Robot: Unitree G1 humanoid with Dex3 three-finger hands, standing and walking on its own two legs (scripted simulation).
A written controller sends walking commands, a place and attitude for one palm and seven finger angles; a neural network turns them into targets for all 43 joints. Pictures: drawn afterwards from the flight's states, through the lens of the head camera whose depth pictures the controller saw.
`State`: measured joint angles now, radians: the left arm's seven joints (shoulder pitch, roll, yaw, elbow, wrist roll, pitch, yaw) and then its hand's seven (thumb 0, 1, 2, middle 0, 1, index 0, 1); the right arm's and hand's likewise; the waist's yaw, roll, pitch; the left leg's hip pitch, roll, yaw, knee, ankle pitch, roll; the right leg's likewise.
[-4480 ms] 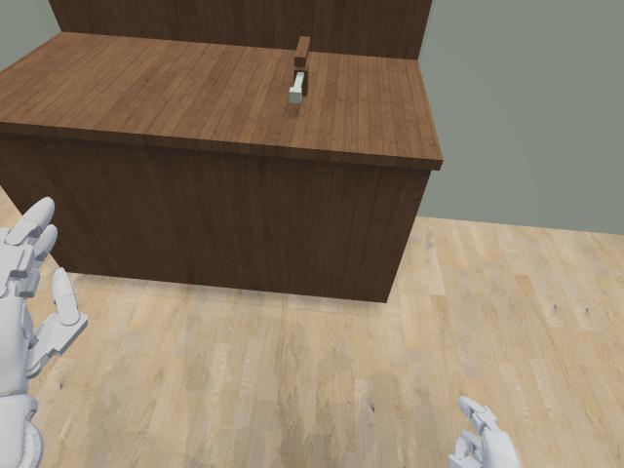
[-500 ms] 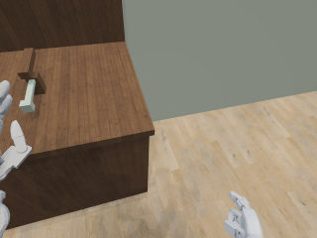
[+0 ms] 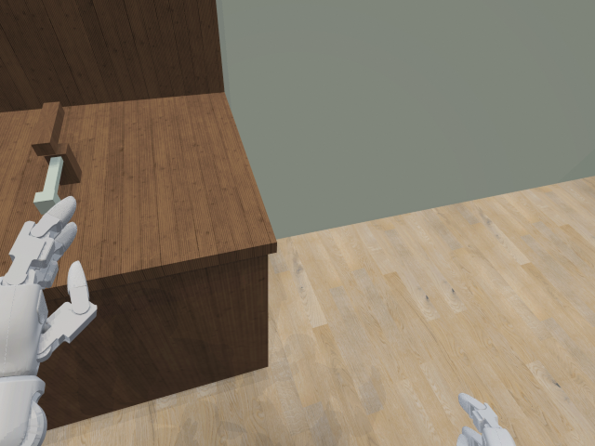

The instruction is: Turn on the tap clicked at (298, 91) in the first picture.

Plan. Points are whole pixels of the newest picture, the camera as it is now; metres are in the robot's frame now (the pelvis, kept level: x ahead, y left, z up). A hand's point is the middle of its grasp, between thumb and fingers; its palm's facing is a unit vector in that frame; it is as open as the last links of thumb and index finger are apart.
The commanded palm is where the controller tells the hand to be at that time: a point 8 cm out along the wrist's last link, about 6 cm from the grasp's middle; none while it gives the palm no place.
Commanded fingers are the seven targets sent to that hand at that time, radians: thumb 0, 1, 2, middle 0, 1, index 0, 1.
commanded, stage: come to a stop and stand still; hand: left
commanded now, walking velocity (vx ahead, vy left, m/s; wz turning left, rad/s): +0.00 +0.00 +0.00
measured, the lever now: (48, 202) +0.44 +0.45 +0.04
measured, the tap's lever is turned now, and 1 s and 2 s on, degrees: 0 0 0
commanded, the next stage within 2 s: look again from close up in 0.80 s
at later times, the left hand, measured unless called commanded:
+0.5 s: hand (64, 243) +0.27 +0.28 +0.16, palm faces +0.39 -0.85 -0.35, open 7.4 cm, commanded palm +0.21 +0.31 +0.18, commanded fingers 0.00 0.90 0.90 -0.20 -0.30 -0.20 -0.30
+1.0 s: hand (64, 245) +0.26 +0.28 +0.17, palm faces +0.39 -0.85 -0.34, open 7.4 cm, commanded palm +0.21 +0.31 +0.18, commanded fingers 0.00 0.90 0.90 -0.20 -0.30 -0.20 -0.30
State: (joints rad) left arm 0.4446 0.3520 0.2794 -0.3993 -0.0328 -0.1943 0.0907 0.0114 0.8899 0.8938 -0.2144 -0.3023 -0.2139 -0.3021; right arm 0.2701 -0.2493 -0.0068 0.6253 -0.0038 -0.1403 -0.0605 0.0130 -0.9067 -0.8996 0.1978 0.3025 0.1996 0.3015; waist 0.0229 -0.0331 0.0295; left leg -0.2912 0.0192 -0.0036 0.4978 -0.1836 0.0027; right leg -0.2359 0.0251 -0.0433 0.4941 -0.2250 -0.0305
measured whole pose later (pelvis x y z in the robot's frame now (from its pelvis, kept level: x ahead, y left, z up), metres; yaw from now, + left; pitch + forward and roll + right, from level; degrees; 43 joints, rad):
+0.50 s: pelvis +0.05 +0.03 +0.01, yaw +1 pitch +1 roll -1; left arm 0.38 0.37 0.34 -0.47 -0.04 -0.19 0.10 0.01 0.89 0.89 -0.21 -0.30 -0.21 -0.30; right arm 0.18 -0.16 0.05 0.60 -0.02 -0.14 -0.03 0.01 -0.90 -0.90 0.20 0.30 0.20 0.30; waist 0.05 -0.04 0.06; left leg -0.24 -0.02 0.00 0.43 -0.20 0.03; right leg -0.16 0.00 -0.01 0.37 -0.23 0.01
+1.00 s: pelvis +0.05 +0.03 +0.01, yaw +1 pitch +0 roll -1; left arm 0.43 0.36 0.32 -0.46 -0.06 -0.18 0.11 0.01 0.89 0.89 -0.21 -0.30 -0.21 -0.30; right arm 0.21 -0.20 0.02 0.58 -0.01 -0.06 -0.05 0.01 -0.90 -0.90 0.20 0.30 0.20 0.30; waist 0.02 -0.01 0.00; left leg -0.22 -0.02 -0.01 0.40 -0.18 0.03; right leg -0.13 0.01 -0.02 0.32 -0.20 0.01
